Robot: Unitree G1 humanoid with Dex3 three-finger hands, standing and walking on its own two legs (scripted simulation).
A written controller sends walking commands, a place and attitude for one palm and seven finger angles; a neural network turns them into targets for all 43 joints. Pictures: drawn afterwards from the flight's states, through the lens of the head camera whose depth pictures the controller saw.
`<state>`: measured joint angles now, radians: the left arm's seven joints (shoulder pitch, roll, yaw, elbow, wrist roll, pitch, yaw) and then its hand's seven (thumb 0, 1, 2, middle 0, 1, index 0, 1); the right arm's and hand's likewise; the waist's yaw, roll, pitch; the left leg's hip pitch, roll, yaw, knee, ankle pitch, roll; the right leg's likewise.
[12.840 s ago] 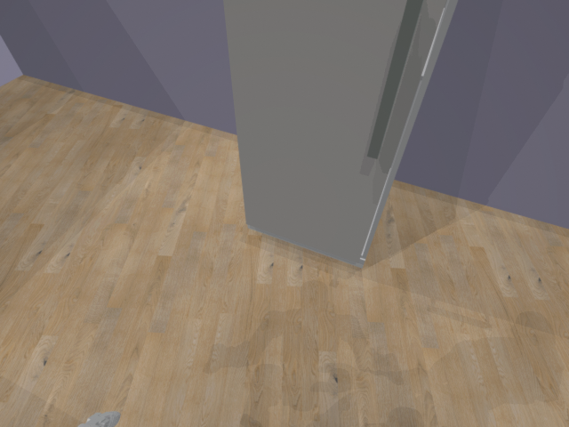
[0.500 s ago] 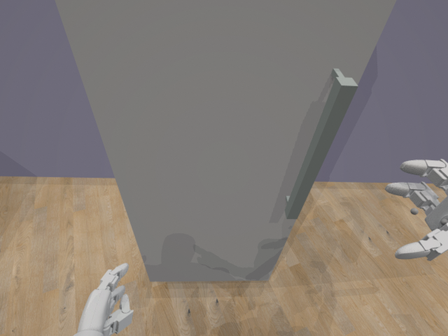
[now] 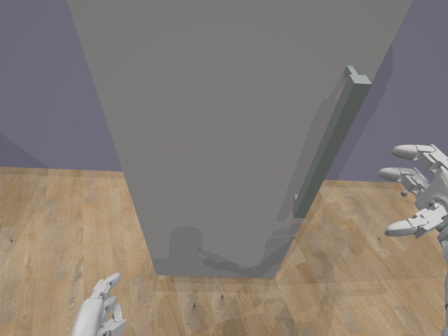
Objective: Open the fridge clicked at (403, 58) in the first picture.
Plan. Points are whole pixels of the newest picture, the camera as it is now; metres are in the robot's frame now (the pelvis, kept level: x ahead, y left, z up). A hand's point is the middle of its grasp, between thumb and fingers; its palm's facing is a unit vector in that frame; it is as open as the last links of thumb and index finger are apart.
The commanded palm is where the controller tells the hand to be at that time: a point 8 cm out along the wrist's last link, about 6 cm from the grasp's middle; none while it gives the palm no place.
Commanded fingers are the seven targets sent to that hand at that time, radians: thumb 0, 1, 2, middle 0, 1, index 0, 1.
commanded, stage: move the hooked fingers beside the handle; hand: right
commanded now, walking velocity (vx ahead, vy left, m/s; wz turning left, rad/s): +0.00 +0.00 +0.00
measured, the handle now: (319, 155) +0.46 -0.18 +0.08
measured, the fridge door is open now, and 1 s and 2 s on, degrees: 0 0 0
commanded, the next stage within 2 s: feel for the door with the fingertips in 1.82 s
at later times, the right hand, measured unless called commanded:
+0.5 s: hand (385, 175) +0.36 -0.25 +0.15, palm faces +0.00 +1.00 -0.04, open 14.0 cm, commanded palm +0.33 -0.30 +0.15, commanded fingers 0.00 0.50 -0.30 0.30 1.20 0.30 1.20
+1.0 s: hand (367, 159) +0.40 -0.24 +0.14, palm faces -0.01 +1.00 -0.03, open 14.0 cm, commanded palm +0.37 -0.29 +0.14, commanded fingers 0.00 0.50 -0.30 0.30 1.20 0.30 1.20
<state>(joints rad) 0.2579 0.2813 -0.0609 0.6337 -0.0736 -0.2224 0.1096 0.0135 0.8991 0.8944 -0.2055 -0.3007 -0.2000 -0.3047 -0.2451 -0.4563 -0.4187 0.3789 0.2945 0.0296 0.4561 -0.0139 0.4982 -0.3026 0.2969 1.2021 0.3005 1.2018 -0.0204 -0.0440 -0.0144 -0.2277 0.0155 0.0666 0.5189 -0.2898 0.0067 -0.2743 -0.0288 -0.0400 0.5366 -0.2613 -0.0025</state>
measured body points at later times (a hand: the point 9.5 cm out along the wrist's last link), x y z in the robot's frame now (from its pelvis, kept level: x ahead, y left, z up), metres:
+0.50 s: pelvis +0.00 +0.00 +0.00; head +0.01 +0.02 +0.45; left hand +0.15 +0.25 -0.09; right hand +0.35 -0.30 +0.15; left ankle -0.01 +0.11 -0.73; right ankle +0.01 -0.12 -0.73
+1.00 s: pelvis +0.01 +0.00 +0.00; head +0.03 +0.01 +0.45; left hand +0.11 +0.26 -0.11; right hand +0.39 -0.29 +0.15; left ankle -0.01 +0.11 -0.73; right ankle +0.01 -0.12 -0.73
